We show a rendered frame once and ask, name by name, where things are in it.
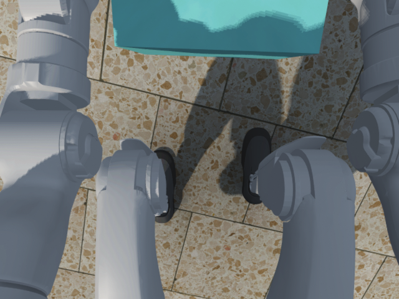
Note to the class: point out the left robot upper arm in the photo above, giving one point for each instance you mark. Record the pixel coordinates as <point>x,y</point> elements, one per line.
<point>44,157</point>

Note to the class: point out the carton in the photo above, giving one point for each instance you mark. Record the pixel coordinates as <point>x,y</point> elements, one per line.
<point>255,29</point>

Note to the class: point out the robot right forearm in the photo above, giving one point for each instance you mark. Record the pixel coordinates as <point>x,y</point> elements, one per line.
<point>378,21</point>

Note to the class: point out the robot right shin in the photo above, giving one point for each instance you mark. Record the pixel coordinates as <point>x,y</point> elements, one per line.
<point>259,185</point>

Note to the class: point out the robot left forearm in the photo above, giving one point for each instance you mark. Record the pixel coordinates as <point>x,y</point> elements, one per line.
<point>51,64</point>

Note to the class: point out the left robot foot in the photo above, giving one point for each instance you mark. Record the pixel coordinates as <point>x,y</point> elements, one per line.
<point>170,174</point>

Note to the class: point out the right robot upper arm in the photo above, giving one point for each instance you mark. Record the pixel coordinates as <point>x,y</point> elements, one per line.
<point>373,148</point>

